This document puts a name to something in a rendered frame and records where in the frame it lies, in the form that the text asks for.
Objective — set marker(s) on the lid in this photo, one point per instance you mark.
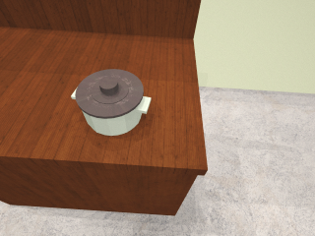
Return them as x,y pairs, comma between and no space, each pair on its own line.
108,106

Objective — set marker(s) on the table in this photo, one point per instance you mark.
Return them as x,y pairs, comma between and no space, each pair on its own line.
49,155

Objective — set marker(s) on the pot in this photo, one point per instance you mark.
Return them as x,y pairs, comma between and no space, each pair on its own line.
119,125

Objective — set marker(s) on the knob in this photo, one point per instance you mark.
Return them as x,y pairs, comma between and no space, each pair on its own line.
108,85

